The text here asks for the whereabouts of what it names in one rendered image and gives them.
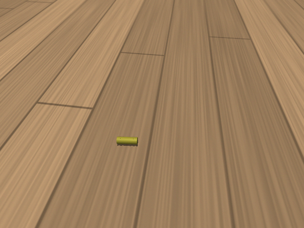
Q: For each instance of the can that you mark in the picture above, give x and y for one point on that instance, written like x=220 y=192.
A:
x=127 y=140

